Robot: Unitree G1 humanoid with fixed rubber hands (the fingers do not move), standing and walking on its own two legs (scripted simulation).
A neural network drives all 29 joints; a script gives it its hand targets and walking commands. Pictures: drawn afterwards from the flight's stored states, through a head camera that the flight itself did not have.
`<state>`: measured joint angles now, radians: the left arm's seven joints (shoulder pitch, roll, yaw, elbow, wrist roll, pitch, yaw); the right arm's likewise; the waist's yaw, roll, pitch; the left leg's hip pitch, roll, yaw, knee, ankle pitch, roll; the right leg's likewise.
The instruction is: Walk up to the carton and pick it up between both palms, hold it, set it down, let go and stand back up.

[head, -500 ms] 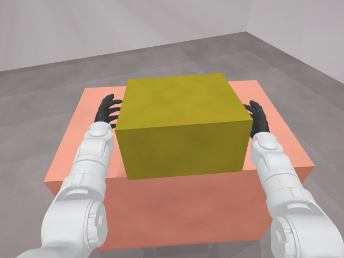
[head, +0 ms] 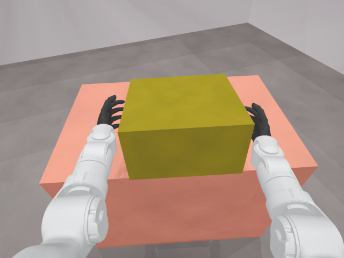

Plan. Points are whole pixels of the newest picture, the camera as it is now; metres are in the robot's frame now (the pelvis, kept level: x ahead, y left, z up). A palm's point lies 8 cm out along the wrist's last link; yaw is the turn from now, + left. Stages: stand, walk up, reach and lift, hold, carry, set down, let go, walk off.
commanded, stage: set down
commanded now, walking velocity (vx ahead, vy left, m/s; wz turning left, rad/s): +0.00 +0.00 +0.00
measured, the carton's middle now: (181, 121) +0.48 +0.01 +0.07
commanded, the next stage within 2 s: none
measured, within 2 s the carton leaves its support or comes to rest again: neither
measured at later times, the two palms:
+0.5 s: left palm (110, 126) +0.43 +0.19 +0.10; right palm (258, 134) +0.42 -0.18 +0.08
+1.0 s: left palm (113, 126) +0.45 +0.19 +0.08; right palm (254, 133) +0.44 -0.18 +0.07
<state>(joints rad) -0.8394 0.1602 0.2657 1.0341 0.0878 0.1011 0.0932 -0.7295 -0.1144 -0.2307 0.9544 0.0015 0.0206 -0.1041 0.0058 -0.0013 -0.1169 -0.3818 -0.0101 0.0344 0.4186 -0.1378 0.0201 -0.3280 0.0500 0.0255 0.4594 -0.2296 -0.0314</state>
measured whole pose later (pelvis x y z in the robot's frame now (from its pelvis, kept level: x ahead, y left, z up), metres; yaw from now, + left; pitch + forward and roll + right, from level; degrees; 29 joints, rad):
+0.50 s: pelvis +0.02 +0.00 +0.00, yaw +0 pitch +7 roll +1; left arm -0.85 0.16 0.31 1.12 0.09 0.01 0.08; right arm -0.73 -0.10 -0.27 0.98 -0.03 -0.02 -0.09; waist 0.01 0.00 -0.11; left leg -0.38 -0.01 0.03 0.42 -0.16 0.02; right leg -0.33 0.05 0.03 0.46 -0.25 -0.03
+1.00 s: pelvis +0.03 -0.01 +0.00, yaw +0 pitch +8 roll +1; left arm -0.84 0.16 0.36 1.15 0.09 -0.07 0.05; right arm -0.73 -0.07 -0.34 0.98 -0.11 -0.06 -0.07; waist 0.01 0.00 -0.09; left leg -0.38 -0.01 0.03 0.42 -0.18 0.01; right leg -0.33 0.05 0.03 0.46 -0.27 -0.03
